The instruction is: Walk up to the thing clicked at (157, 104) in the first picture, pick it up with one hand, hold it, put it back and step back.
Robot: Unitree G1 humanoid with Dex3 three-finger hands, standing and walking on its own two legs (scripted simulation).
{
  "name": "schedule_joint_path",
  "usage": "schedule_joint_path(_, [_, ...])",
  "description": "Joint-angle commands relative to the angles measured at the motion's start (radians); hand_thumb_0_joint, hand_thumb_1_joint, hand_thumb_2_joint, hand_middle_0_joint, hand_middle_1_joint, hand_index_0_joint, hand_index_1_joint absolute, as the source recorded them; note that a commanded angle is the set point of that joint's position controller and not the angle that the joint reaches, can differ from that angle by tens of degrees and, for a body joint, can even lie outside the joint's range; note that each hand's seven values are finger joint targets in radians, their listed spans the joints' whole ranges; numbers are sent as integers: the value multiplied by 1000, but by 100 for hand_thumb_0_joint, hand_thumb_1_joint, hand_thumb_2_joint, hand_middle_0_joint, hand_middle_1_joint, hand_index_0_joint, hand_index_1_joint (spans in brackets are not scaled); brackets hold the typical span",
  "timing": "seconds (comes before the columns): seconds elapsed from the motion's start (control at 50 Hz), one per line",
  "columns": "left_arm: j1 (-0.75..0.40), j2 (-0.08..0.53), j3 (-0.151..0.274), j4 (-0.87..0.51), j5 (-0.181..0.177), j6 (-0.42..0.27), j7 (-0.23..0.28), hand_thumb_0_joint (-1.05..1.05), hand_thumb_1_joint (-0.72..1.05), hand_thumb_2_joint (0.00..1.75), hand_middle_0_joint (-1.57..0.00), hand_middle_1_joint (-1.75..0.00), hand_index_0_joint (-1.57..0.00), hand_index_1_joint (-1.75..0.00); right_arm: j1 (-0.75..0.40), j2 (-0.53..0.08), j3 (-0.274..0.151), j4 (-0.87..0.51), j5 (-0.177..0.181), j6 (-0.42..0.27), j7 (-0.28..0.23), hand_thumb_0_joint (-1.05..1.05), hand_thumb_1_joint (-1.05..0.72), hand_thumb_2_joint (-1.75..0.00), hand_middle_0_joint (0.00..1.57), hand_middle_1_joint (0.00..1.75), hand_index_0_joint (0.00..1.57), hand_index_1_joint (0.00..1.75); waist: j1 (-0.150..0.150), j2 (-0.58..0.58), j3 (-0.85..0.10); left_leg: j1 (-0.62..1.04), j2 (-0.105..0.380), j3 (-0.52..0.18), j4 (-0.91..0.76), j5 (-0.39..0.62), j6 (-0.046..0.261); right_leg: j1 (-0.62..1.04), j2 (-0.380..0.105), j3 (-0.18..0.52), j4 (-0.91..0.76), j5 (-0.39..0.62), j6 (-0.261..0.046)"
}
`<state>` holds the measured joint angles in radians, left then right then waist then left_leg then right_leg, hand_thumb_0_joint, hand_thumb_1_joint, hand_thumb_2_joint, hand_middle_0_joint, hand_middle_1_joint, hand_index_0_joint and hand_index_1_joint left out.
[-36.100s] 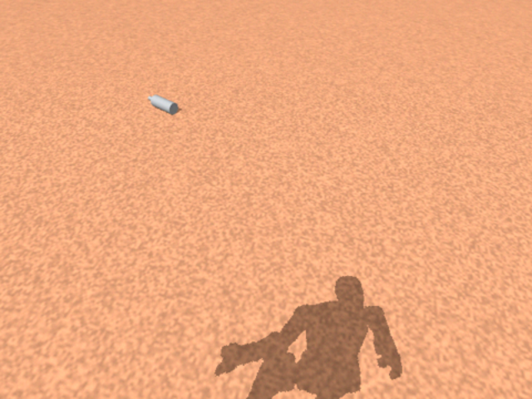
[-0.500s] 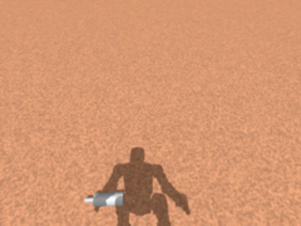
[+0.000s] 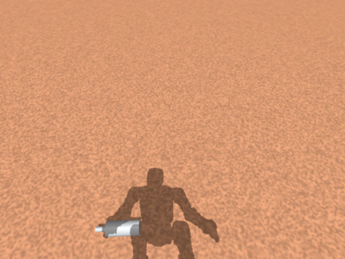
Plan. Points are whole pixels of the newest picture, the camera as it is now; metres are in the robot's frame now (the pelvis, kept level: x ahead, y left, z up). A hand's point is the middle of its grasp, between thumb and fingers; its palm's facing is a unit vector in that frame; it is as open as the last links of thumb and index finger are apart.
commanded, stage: stand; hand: left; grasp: from above
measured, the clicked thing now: (117, 228) +0.43 +0.29 -0.74
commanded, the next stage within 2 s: step back in 0.22 s
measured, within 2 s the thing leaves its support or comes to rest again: neither
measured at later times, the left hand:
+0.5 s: hand out of the picture +0.10 +0.30 -0.18, palm faces -0.04 -0.93 -0.38, open 7.4 cm
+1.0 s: hand out of the picture -0.03 +0.27 -0.16, palm faces -0.09 -0.92 -0.38, open 7.4 cm
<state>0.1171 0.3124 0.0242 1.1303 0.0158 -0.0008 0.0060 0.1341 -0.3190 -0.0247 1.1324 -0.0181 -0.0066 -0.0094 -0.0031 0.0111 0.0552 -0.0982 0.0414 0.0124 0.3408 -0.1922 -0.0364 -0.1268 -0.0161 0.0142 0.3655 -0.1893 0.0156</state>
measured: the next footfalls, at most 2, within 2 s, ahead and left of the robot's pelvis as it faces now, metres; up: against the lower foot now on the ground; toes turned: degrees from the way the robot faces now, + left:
right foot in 0.82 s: -0.09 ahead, -0.10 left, +0.00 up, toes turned -2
left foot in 1.16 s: -0.16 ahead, +0.13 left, +0.00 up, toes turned -4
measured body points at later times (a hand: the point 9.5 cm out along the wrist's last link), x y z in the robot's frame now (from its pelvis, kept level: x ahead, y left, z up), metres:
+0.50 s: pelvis -0.04 +0.03 -0.02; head +0.02 +0.05 +0.42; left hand +0.10 +0.35 -0.15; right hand +0.04 -0.30 -0.13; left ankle -0.04 +0.14 -0.75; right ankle +0.00 -0.12 -0.74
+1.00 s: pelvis -0.15 +0.02 -0.02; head -0.09 +0.01 +0.43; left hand -0.02 +0.32 -0.13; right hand -0.08 -0.30 -0.15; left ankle -0.14 +0.15 -0.68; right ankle -0.13 -0.10 -0.75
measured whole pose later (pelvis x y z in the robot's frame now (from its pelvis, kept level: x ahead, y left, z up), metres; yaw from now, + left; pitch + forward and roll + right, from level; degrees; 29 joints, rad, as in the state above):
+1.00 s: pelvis -0.15 +0.02 -0.02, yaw -5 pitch -2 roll +0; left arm 0.15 0.34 0.06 0.85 0.03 0.05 0.00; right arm 0.16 -0.40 -0.04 0.89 0.01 0.04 -0.02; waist 0.00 0.02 0.16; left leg -0.47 -0.10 -0.11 1.11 -0.50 -0.01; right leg -0.29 0.01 0.05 0.61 -0.28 -0.02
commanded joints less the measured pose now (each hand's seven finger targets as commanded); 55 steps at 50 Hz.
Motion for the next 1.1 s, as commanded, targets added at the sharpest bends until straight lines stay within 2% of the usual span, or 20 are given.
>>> schedule_joint_path(0.0, [-33, 210, 38, -59, -1, -26, 12, 0, 90, 90, -20, -30, -20, -30, -31, -198, -30, -55, 0, -15, -4, 0, -90, -90, 20, 30, 20, 30, 1, -20, -26, -11, 82, -68, -61, 38, 47, -23, -95, 76, -82, 39, -29])
schedule_joint_path(0.18, [-39, 223, 32, -70, -4, -30, 8, 0, 90, 90, -20, -30, -20, -30, -37, -213, -27, -57, 2, -18, -1, 0, -90, -90, 20, 30, 20, 30, -1, -14, -64, 21, 89, -66, -53, 111, 43, -3, -103, 76, -68, 137, -31])
schedule_joint_path(0.2, [-40, 309, 71, -97, -25, -16, 10, 0, 90, 90, -20, -30, -20, -30, -84, -266, -42, -85, 14, 0, 2, 0, -90, -90, 20, 30, 20, 30, 5, -42, 42, -58, 70, -73, 59, 231, 62, -94, -95, 109, 2, 350, -40])
schedule_joint_path(0.24, [-34, 312, 78, -130, -26, -10, 15, 0, 90, 90, -20, -30, -20, -30, -47, -248, -44, -105, 28, 11, 2, 0, -90, -90, 20, 30, 20, 30, -7, -70, -48, -47, 44, -35, 163, 248, 65, -63, -128, 123, 27, 446, -89])
schedule_joint_path(0.36, [-126, 342, 89, -257, 3, 16, 15, 0, 90, 90, -20, -30, -20, -30, 49, -235, -67, -162, 20, 43, 11, 0, -90, -90, 20, 30, 20, 30, -37, -225, -146, -79, -68, -21, 456, -244, 80, -165, -273, 226, 52, 392, -233])
schedule_joint_path(0.4, [-143, 318, 80, -283, 1, 28, 15, 0, 90, 90, -20, -30, -20, -30, 89, -242, -75, -167, 16, 36, 12, 0, -90, -90, 20, 30, 20, 30, -53, -179, -131, -64, -29, -42, 294, -15, 87, -184, -201, 162, 162, 314, -172])
schedule_joint_path(0.42, [-138, 281, 71, -294, -8, 36, 16, 0, 90, 90, -20, -30, -20, -30, 82, -284, -85, -180, 3, 30, 7, 0, -90, -90, 20, 30, 20, 30, -57, -21, -99, -110, 82, -148, 120, 223, 115, -196, -82, 86, 302, 175, -102])
schedule_joint_path(0.44, [-120, 237, 63, -298, -15, 44, 20, 0, 90, 90, -20, -30, -20, -30, 54, -351, -102, -190, -4, 21, 6, 0, -90, -90, 20, 30, 20, 30, -40, 150, -71, -70, 226, -334, 7, 401, 176, -298, 90, 35, 470, -88, -55])
schedule_joint_path(0.46, [-77, 230, 67, -305, -7, 48, 30, 0, 90, 90, -20, -30, -20, -30, 47, -383, -107, -211, -8, 12, 3, 0, -90, -90, 20, 30, 20, 30, -29, 164, -97, -25, 317, -396, 38, 592, 265, -350, 122, 108, 623, -411, -47])
schedule_joint_path(0.48, [-62, 237, 66, -295, -4, 51, 37, 0, 90, 90, -20, -30, -20, -30, 38, -395, -114, -230, -9, 10, -1, 0, -90, -90, 20, 30, 20, 30, -39, 191, -121, -46, 358, -445, 28, 581, 309, -358, 126, 167, 751, -451, -46])
schedule_joint_path(0.54, [6, 247, 71, -275, -19, 51, 33, 0, 90, 90, -20, -30, -20, -30, -61, -313, -93, -274, -17, 5, -18, 0, -90, -90, 20, 30, 20, 30, 23, 126, -96, -27, 217, -225, 123, 582, 247, -401, 113, 197, 860, -328, -40])
schedule_joint_path(0.66, [-14, 252, 93, -342, 1, 41, 18, 0, 90, 90, -20, -30, -20, -30, 49, -310, -97, -304, -8, 5, -27, 0, -90, -90, 20, 30, 20, 30, -36, 100, -123, 95, 239, -230, 166, 532, 293, -378, 76, 124, 641, -336, 14])
schedule_joint_path(0.76, [83, 230, 101, -309, 11, 26, 6, 0, 90, 90, -20, -30, -20, -30, 13, -340, -93, -330, -2, 19, -19, 0, -90, -90, 20, 30, 20, 30, -2, 161, -147, -31, 207, -199, 216, 339, 236, -137, 54, 3, 201, -172, -20])
schedule_joint_path(0.8, [148, 260, 112, -290, 24, 14, 10, 0, 90, 90, -20, -30, -20, -30, -9, -308, -78, -334, 14, 25, -12, 0, -90, -90, 20, 30, 20, 30, 33, 94, -159, -189, 168, -170, 278, 191, 157, 18, 11, 58, 60, 15, -58])
schedule_joint_path(0.82, [138, 335, 131, -306, 33, 7, 11, 0, 90, 90, -20, -30, -20, -30, 2, -258, -63, -347, 20, 26, -9, 0, -90, -90, 20, 30, 20, 30, 23, -117, -146, -363, 34, -118, 431, -35, 86, 63, -169, 336, 25, 96, -115])
schedule_joint_path(0.84, [59, 425, 145, -337, 19, 14, 7, 0, 90, 90, -20, -30, -20, -30, -48, -244, -70, -349, 23, 33, -24, 0, -90, -90, 20, 30, 20, 30, 53, -310, -78, -368, -135, -56, 658, -438, 48, -138, -354, 509, -50, 183, -303])
schedule_joint_path(0.86, [5, 404, 140, -378, 26, 6, 6, 0, 90, 90, -20, -30, -20, -30, -20, -276, -79, -329, 14, 39, -28, 0, -90, -90, 20, 30, 20, 30, 30, -250, -39, -319, -111, -142, 816, -456, 36, -229, -378, 532, -41, 213, -334])
schedule_joint_path(0.92, [-65, 296, 117, -398, 12, 12, 19, 0, 90, 90, -20, -30, -20, -30, 69, -267, -66, -289, 34, 33, -26, 0, -90, -90, 20, 30, 20, 30, -23, -141, -39, -364, -161, -153, 858, -319, 28, -129, -208, 236, 62, 381, -237])
schedule_joint_path(1.0, [10, 269, 113, -420, 19, 21, 24, 0, 90, 90, -20, -30, -20, -30, 63, -263, -56, -307, 23, 24, -29, 0, -90, -90, 20, 30, 20, 30, 35, -188, -73, -389, -125, -102, 656, -327, 9, 24, -195, 215, 104, 372, -238])
schedule_joint_path(1.08, [6, 286, 111, -436, 8, 34, 22, 0, 90, 90, -20, -30, -20, -30, 112, -240, -61, -301, 4, 12, -21, 0, -90, -90, 20, 30, 20, 30, 13, -214, -115, -259, -72, -35, 274, -242, 39, 55, -211, 219, 186, 368, -210])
